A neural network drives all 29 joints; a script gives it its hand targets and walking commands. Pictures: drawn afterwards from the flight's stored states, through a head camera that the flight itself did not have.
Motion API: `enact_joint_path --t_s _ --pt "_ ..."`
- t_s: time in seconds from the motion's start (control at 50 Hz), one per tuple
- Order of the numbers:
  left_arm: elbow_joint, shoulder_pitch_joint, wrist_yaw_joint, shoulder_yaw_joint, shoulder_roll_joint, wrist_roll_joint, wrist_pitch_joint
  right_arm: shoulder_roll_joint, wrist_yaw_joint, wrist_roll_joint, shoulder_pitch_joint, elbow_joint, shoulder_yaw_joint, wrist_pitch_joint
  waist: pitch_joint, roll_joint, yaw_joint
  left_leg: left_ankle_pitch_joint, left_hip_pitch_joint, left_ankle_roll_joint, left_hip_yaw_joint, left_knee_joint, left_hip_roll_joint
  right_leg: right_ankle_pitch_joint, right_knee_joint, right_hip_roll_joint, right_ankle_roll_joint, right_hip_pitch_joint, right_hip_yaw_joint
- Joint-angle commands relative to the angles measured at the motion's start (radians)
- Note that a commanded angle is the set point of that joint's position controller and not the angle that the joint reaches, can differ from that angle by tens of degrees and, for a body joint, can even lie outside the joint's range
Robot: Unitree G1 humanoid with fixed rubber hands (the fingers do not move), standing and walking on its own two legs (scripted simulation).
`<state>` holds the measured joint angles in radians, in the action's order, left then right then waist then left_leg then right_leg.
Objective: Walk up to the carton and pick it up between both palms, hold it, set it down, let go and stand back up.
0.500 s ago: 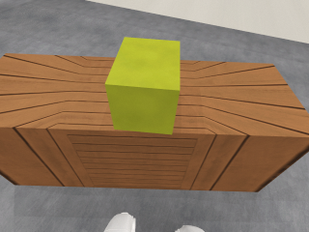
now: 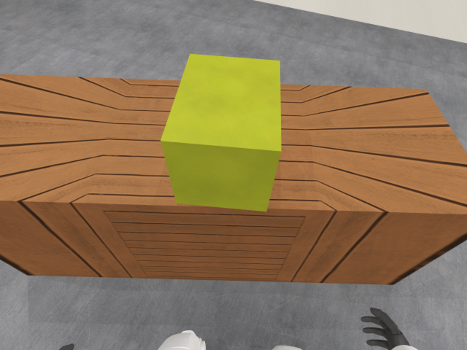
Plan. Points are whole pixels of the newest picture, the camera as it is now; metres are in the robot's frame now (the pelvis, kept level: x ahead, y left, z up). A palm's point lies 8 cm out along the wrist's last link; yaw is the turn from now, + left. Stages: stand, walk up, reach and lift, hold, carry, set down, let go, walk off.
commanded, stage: walk up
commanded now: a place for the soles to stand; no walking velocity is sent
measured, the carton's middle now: (228, 132) +0.61 +0.01 -0.04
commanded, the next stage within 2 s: none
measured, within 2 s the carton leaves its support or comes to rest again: neither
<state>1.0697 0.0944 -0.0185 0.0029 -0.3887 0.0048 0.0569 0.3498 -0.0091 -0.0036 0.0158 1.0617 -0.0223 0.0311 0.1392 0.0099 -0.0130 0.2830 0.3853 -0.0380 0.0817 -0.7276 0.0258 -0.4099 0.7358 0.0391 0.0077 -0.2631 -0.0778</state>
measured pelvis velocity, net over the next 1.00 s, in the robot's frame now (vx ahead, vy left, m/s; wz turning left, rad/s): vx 0.07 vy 0.04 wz -0.02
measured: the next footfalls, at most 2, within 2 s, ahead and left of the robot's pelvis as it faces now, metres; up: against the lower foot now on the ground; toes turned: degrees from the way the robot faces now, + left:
right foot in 1.30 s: +0.20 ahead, -0.08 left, +0.00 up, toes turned +1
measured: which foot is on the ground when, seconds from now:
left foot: down 0.00-1.00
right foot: down 0.00-0.96, up 0.98-1.00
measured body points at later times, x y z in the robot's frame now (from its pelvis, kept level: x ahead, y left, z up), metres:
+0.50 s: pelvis +0.02 +0.01 +0.03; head +0.03 +0.02 +0.48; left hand +0.13 +0.31 -0.10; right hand +0.12 -0.29 -0.09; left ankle +0.07 +0.10 -0.71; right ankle -0.01 -0.12 -0.71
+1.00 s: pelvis +0.07 +0.04 +0.00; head +0.07 +0.06 +0.45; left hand +0.12 +0.39 -0.12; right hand +0.15 -0.29 -0.10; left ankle +0.11 +0.13 -0.71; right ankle -0.01 -0.12 -0.70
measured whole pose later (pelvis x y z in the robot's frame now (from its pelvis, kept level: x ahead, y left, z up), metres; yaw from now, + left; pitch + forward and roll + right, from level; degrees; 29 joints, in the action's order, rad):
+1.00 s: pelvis +0.07 +0.04 +0.00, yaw -1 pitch -5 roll -1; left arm 1.03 0.25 0.01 -0.06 -0.46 -0.02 0.03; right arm 0.41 -0.06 0.04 -0.17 1.01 -0.10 0.03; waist 0.08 -0.03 -0.02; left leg 0.30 0.30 -0.05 0.08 -0.72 0.00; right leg -0.46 0.73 0.08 0.03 -0.13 -0.01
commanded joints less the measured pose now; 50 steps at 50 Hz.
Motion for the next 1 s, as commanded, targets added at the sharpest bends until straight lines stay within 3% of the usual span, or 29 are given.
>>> enact_joint_path --t_s 0.0,0.02,0.04,0.08,0.1,0.18,0.22,0.24,0.28,0.42,0.52,0.58,0.64,0.66,0.7,0.72,0.74,0.76,0.78,0.8,0.82,0.84,0.86,0.88,0.9,0.92,0.94,0.96,0.98 --pt "-0.017 -0.017 -0.003 -0.043 -0.207 0.002 0.007 0.237 0.009 0.005 0.040 -0.015 -0.036 0.011 -0.199 -0.004 0.000 -0.174 -0.148 -0.034 -0.196 0.243 0.133 0.171 -0.231 0.101 -0.055 0.018 0.138" --pt "-0.003 -0.024 -0.003 -0.039 -0.196 0.008 0.005 0.242 0.007 0.005 0.045 0.001 -0.038 0.009 -0.200 0.020 0.009 -0.135 -0.156 -0.028 -0.202 0.273 0.140 0.170 -0.244 0.089 -0.051 0.026 0.121" --pt "0.006 -0.020 -0.001 -0.041 -0.203 0.001 0.000 0.242 0.007 0.001 0.053 0.008 -0.036 0.012 -0.206 -0.010 0.005 -0.131 -0.158 -0.026 -0.217 0.289 0.148 0.180 -0.260 0.087 -0.046 0.047 0.110" --pt "0.019 -0.042 0.000 -0.037 -0.197 0.003 0.001 0.229 0.000 0.003 0.065 0.023 -0.029 0.007 -0.188 0.035 0.006 -0.073 -0.167 -0.015 -0.212 0.344 0.137 0.113 -0.313 0.101 -0.046 0.049 0.135" --pt "0.018 -0.053 0.003 -0.036 -0.186 0.000 0.001 0.225 -0.001 0.010 0.070 0.026 -0.032 0.009 -0.188 0.018 0.009 -0.063 -0.201 -0.016 -0.198 0.356 0.140 0.123 -0.340 0.095 -0.047 0.034 0.128" --pt "0.054 -0.067 0.007 -0.038 -0.191 0.002 0.000 0.235 0.000 0.008 0.049 0.052 -0.029 0.010 -0.210 0.020 0.007 -0.179 -0.244 0.002 -0.177 0.386 0.142 0.232 -0.369 0.094 -0.031 0.105 0.114" --pt "0.055 -0.087 0.009 -0.034 -0.181 -0.002 0.001 0.211 0.001 0.002 0.065 0.063 -0.021 0.011 -0.196 -0.015 0.009 -0.248 -0.263 -0.002 -0.157 0.375 0.129 0.318 -0.404 0.108 -0.034 0.112 0.122" --pt "0.046 -0.108 0.009 -0.036 -0.192 -0.002 0.001 0.220 0.002 0.005 0.047 0.056 -0.024 0.009 -0.202 0.025 0.017 -0.242 -0.272 0.007 -0.143 0.378 0.125 0.308 -0.407 0.115 -0.033 0.124 0.125" --pt "0.052 -0.105 0.012 -0.038 -0.196 -0.001 -0.003 0.207 0.004 0.006 0.038 0.056 -0.022 0.008 -0.201 0.001 0.019 -0.216 -0.290 0.013 -0.149 0.398 0.123 0.300 -0.415 0.111 -0.030 0.118 0.119" --pt "0.087 -0.071 0.011 -0.034 -0.172 -0.005 -0.007 0.216 0.004 0.008 0.022 0.060 -0.023 0.011 -0.185 0.017 0.008 -0.222 -0.322 0.009 -0.151 0.446 0.148 0.294 -0.456 0.105 -0.034 0.130 0.109" --pt "0.071 -0.089 0.015 -0.037 -0.168 -0.013 -0.010 0.217 0.004 0.011 0.012 0.051 -0.033 0.007 -0.165 0.022 0.018 -0.187 -0.320 0.021 -0.135 0.440 0.136 0.252 -0.467 0.107 -0.032 0.096 0.112" --pt "0.071 -0.081 0.012 -0.039 -0.193 -0.010 -0.011 0.213 0.006 0.006 0.017 0.057 -0.026 0.006 -0.172 -0.003 0.019 -0.179 -0.332 0.020 -0.134 0.447 0.120 0.310 -0.477 0.111 -0.031 0.121 0.112" --pt "0.071 -0.096 0.011 -0.032 -0.168 -0.012 -0.010 0.212 0.006 0.008 0.017 0.051 -0.024 0.009 -0.170 0.029 0.024 -0.184 -0.332 0.016 -0.137 0.451 0.128 0.286 -0.478 0.102 -0.026 0.107 0.110" --pt "0.059 -0.101 0.011 -0.034 -0.168 -0.009 -0.007 0.195 0.004 0.010 -0.001 0.054 -0.021 0.009 -0.176 -0.013 0.030 -0.227 -0.318 0.014 -0.136 0.450 0.132 0.286 -0.469 0.102 -0.026 0.125 0.106" --pt "0.064 -0.095 0.010 -0.033 -0.176 -0.015 -0.012 0.205 0.007 0.008 -0.004 0.058 -0.025 0.003 -0.155 -0.028 0.027 -0.205 -0.341 0.016 -0.123 0.422 0.124 0.312 -0.480 0.108 -0.021 0.097 0.104" --pt "0.029 0.002 0.013 -0.066 -0.244 -0.024 0.000 0.275 -0.016 0.034 -0.072 0.017 -0.066 -0.005 -0.197 0.017 0.015 0.192 -0.298 -0.011 -0.098 0.332 0.070 -0.038 -0.417 0.081 -0.062 0.113 0.110" --pt "0.029 0.057 0.014 -0.076 -0.251 -0.030 0.006 0.275 -0.029 0.042 -0.060 -0.004 -0.073 -0.010 -0.161 -0.015 0.000 0.300 -0.211 -0.004 -0.099 0.295 0.063 -0.198 -0.434 0.113 -0.098 0.121 0.173" --pt "0.014 0.091 0.017 -0.088 -0.272 -0.037 0.004 0.269 -0.038 0.042 -0.040 -0.032 -0.076 -0.016 -0.097 -0.031 -0.009 0.338 -0.063 -0.002 -0.105 0.241 0.049 -0.327 -0.478 0.154 -0.138 0.128 0.262" --pt "0.011 0.113 0.014 -0.100 -0.302 -0.039 0.003 0.241 -0.045 0.043 -0.022 -0.058 -0.076 -0.021 -0.005 -0.101 -0.020 0.271 0.097 0.024 -0.050 0.142 0.007 -0.400 -0.543 0.216 -0.178 0.153 0.372" --pt "-0.017 0.109 0.010 -0.112 -0.328 -0.040 0.005 0.225 -0.049 0.051 -0.010 -0.094 -0.085 -0.023 0.057 -0.171 -0.034 0.151 0.200 0.033 -0.053 -0.017 0.022 -0.331 -0.601 0.331 -0.239 0.165 0.490" --pt "-0.026 0.123 0.004 -0.119 -0.337 -0.039 0.011 0.235 -0.050 0.052 0.003 -0.114 -0.092 -0.019 0.095 -0.148 -0.036 0.163 0.295 0.033 -0.119 -0.099 0.053 -0.217 -0.590 0.384 -0.298 0.177 0.537" --pt "-0.050 0.106 0.002 -0.117 -0.327 -0.034 0.020 0.244 -0.047 0.046 -0.014 -0.132 -0.098 -0.010 0.054 -0.090 -0.020 0.182 0.296 0.027 -0.142 -0.081 0.066 -0.057 -0.542 0.400 -0.319 0.208 0.532" --pt "-0.071 0.069 0.004 -0.119 -0.323 -0.030 0.026 0.247 -0.052 0.040 -0.038 -0.143 -0.100 -0.004 0.026 -0.116 0.003 0.179 0.280 0.022 -0.151 -0.058 0.093 0.098 -0.480 0.387 -0.295 0.258 0.459" --pt "-0.094 0.091 0.007 -0.124 -0.326 -0.023 0.026 0.238 -0.054 0.043 -0.040 -0.134 -0.095 0.002 -0.023 -0.182 -0.017 0.199 0.208 0.025 -0.117 0.029 0.083 0.253 -0.418 0.354 -0.269 0.271 0.374" --pt "-0.110 0.057 0.011 -0.117 -0.314 -0.028 0.021 0.247 -0.056 0.047 -0.050 -0.142 -0.103 0.005 -0.030 -0.184 0.007 0.175 0.134 0.013 -0.103 0.087 0.065 0.328 -0.359 0.314 -0.236 0.233 0.309" --pt "-0.153 -0.011 0.021 -0.107 -0.297 -0.028 0.012 0.232 -0.052 0.037 -0.150 -0.125 -0.106 0.015 -0.061 -0.182 0.058 0.045 -0.081 0.021 -0.059 0.197 0.028 0.390 -0.264 0.253 -0.189 0.105 0.207" --pt "-0.191 -0.046 0.028 -0.086 -0.226 -0.017 0.000 0.252 -0.040 0.042 -0.217 -0.107 -0.110 0.018 -0.057 -0.092 0.095 -0.002 -0.289 0.007 -0.058 0.247 -0.012 0.334 -0.148 0.150 -0.103 -0.104 0.106" --pt "-0.197 -0.013 0.025 -0.071 -0.163 -0.013 -0.007 0.359 -0.025 0.046 -0.312 -0.090 -0.145 0.026 -0.086 0.219 0.130 0.101 -0.434 -0.083 -0.459 0.425 0.197 0.114 0.246 -0.037 -0.042 -0.333 -0.026" --pt "-0.204 -0.017 0.011 -0.085 -0.219 -0.016 -0.002 0.429 -0.023 0.025 -0.403 -0.093 -0.148 0.033 -0.096 0.233 0.149 -0.174 -0.463 -0.191 -0.700 0.457 0.349 -0.213 0.399 -0.091 -0.030 -0.390 0.126"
